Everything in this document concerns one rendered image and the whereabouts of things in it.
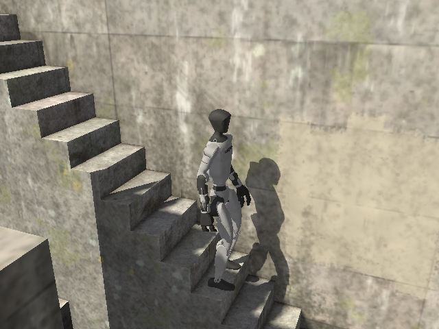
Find stairs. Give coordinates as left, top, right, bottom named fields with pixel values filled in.
left=0, top=14, right=305, bottom=329

